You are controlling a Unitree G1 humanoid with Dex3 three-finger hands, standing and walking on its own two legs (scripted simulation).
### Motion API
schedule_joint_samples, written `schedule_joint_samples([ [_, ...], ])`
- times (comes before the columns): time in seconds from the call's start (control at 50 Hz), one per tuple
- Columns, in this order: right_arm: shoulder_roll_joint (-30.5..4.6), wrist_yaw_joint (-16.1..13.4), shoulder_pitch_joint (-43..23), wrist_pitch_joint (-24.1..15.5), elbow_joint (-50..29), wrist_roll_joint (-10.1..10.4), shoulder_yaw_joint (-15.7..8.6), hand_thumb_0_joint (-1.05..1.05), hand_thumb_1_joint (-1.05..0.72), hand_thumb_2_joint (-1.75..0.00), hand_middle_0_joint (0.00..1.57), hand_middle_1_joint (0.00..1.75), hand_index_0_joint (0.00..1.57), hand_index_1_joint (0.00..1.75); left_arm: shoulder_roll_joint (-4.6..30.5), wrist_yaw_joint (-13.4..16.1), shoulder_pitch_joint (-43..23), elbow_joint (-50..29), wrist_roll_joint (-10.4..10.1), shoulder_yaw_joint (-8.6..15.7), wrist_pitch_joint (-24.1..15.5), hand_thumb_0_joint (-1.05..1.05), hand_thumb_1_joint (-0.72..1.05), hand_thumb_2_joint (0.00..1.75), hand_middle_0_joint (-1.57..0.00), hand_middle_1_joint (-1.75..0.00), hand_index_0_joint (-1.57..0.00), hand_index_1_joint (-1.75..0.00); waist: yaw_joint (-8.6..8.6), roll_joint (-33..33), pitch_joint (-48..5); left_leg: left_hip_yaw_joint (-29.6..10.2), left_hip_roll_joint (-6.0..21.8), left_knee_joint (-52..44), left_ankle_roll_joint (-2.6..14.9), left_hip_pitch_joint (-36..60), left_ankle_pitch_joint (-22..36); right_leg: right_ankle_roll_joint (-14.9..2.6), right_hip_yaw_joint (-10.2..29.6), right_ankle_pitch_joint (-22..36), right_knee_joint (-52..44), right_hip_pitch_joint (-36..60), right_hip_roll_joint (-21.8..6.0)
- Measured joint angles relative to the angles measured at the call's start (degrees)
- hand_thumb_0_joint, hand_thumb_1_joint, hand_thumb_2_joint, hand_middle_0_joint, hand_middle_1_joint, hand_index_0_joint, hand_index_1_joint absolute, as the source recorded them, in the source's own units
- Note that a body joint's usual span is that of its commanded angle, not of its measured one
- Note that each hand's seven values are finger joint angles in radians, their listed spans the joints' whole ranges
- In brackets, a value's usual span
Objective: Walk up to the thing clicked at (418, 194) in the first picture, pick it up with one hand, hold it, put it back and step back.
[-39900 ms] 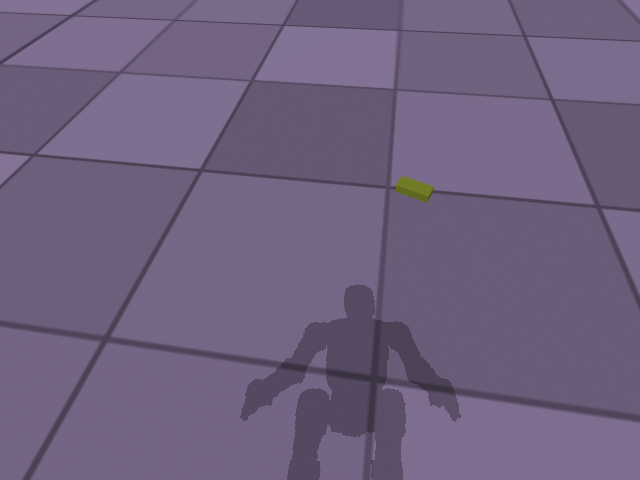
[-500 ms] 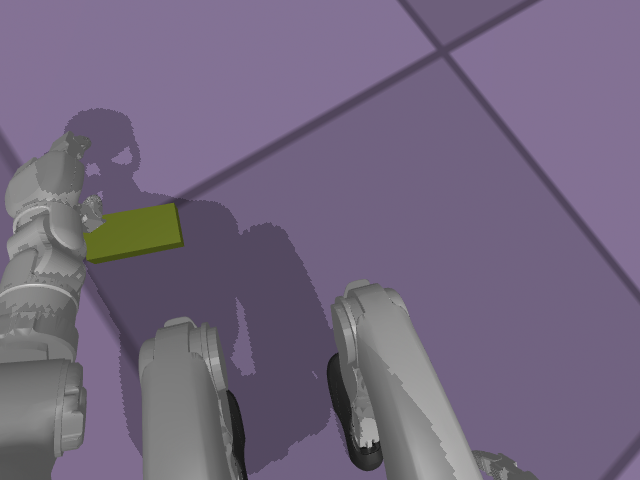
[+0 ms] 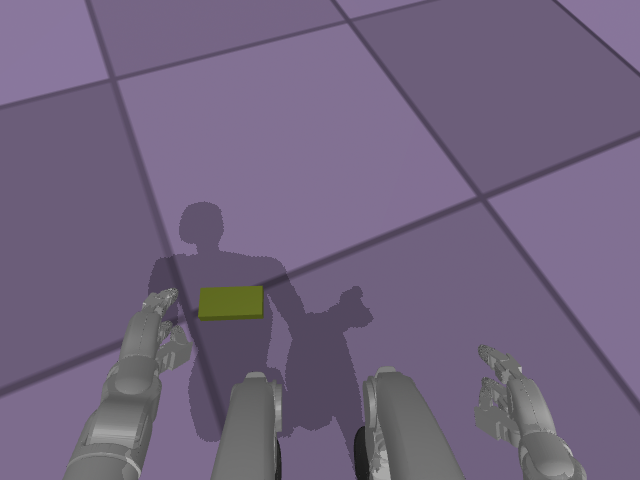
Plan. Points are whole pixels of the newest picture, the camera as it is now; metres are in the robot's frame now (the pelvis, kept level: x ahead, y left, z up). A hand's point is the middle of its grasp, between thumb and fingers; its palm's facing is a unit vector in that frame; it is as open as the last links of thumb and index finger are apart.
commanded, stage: home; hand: left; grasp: from above
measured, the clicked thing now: (232, 303) +0.51 +0.21 -0.56
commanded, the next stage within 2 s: none
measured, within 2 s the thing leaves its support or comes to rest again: neither
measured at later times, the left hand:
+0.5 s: hand (120, 380) +0.23 +0.19 +0.08, palm faces +0.08 -0.97 -0.21, open 7.4 cm
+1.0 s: hand (112, 400) +0.22 +0.19 +0.10, palm faces +0.08 -0.98 -0.20, open 7.4 cm
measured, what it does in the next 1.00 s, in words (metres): rises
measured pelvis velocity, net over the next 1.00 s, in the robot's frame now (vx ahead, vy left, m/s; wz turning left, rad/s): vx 0.07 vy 0.00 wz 0.04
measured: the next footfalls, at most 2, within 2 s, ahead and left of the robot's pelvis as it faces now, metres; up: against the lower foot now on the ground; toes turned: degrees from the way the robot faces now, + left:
none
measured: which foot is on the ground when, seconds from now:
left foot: down 0.00-1.00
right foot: down 0.00-1.00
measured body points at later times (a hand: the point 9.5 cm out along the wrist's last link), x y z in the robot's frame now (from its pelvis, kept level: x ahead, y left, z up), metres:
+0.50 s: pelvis +0.06 +0.01 +0.14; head +0.09 +0.02 +0.59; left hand +0.23 +0.24 +0.10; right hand +0.21 -0.24 +0.07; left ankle +0.07 +0.12 -0.54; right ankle +0.07 -0.12 -0.54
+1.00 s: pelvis +0.07 +0.00 +0.14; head +0.08 +0.01 +0.59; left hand +0.21 +0.24 +0.11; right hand +0.24 -0.23 +0.09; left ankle +0.07 +0.12 -0.54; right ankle +0.07 -0.12 -0.54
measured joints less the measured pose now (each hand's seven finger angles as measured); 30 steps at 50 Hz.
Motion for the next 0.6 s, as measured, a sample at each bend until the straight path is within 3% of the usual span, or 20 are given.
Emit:
schedule_joint_samples([
  [0.1,1.20,-2.01,2.54,-0.87,0.29,0.34,1.18,0.01,-0.90,-0.90,0.20,0.30,0.21,0.30,-1.97,0.34,5.70,-4.21,-3.82,1.04,2.08,0.01,0.90,0.90,-0.21,-0.31,-0.20,-0.30,-0.05,0.03,0.29,0.07,0.19,-7.69,-0.04,9.36,1.05,-0.09,0.08,1.08,-7.74,9.37,0.14],
  [0.22,1.58,-4.06,6.34,-1.79,0.47,0.20,1.57,0.01,-0.90,-0.90,0.20,0.30,0.21,0.30,-2.99,-0.06,13.37,-10.03,-5.95,1.44,4.06,0.01,0.90,0.90,-0.20,-0.30,-0.20,-0.30,-0.26,0.42,0.88,0.28,0.55,-16.98,0.07,20.67,2.63,-0.01,0.31,2.92,-17.35,20.75,0.45],
  [0.46,0.81,-6.93,12.38,-4.22,-1.87,-0.30,0.49,0.01,-0.90,-0.90,0.20,0.30,0.21,0.30,-3.86,-0.97,31.20,-25.72,-6.87,-0.26,7.57,0.01,0.90,0.90,-0.20,-0.30,-0.20,-0.30,0.29,1.39,1.42,0.86,0.90,-32.44,0.50,39.97,5.89,0.40,0.93,6.78,-33.71,40.35,0.71],
  [0.6,0.72,-7.49,12.03,-6.22,-2.67,-0.90,0.42,0.02,-0.90,-0.90,0.20,0.30,0.20,0.30,-3.59,-2.52,36.22,-30.32,-6.61,-0.61,9.17,0.01,0.90,0.90,-0.20,-0.30,-0.20,-0.30,1.27,1.85,1.04,0.79,0.64,-35.93,0.65,45.35,6.61,0.56,0.85,7.49,-37.39,45.93,0.45],
])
